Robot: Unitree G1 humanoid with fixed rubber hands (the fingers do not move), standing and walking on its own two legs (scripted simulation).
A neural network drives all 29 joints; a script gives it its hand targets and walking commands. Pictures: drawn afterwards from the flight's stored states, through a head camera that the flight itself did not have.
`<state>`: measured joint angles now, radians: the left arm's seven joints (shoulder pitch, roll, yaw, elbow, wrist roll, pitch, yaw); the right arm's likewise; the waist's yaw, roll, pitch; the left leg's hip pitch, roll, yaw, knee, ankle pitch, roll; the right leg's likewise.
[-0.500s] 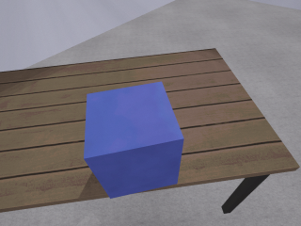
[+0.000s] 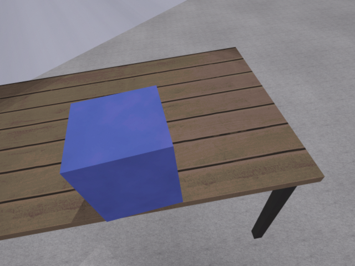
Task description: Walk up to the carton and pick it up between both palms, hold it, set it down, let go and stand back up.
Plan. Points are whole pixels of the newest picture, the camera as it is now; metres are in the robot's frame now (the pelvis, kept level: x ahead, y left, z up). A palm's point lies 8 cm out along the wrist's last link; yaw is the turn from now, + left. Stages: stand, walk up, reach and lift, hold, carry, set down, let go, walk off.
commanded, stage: walk up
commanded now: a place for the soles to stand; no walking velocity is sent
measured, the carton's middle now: (130, 156) +0.39 +0.14 +0.03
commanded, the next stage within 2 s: none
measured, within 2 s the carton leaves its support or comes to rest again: neither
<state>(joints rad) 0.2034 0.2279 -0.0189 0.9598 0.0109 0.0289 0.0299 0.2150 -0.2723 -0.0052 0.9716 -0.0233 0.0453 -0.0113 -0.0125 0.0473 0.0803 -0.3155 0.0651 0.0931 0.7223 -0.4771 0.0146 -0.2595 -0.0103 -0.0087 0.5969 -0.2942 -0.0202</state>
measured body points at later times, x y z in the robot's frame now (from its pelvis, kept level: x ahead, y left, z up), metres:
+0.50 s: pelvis +0.00 -0.01 +0.01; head +0.00 +0.00 +0.46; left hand +0.04 +0.25 -0.14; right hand +0.04 -0.24 -0.14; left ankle -0.05 +0.11 -0.73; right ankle +0.02 -0.11 -0.73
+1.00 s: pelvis +0.01 +0.00 -0.01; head +0.03 +0.02 +0.44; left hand -0.01 +0.28 -0.16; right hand +0.12 -0.24 -0.14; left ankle -0.05 +0.11 -0.73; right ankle +0.02 -0.11 -0.73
